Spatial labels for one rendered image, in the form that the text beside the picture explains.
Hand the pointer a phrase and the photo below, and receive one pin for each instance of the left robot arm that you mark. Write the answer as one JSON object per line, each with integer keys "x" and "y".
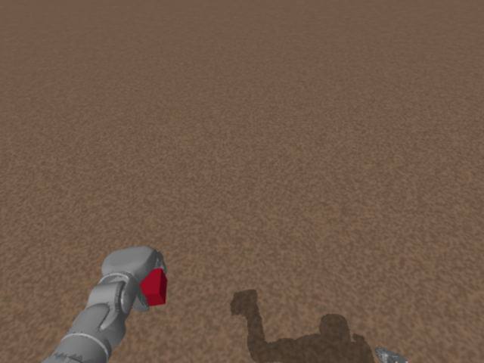
{"x": 100, "y": 327}

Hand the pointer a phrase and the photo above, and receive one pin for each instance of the right robot hand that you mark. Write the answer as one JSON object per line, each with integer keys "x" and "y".
{"x": 387, "y": 356}

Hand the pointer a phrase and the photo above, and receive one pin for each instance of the small box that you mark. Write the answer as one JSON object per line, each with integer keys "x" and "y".
{"x": 154, "y": 287}

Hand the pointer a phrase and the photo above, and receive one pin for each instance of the left robot hand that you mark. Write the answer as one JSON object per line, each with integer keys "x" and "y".
{"x": 137, "y": 261}

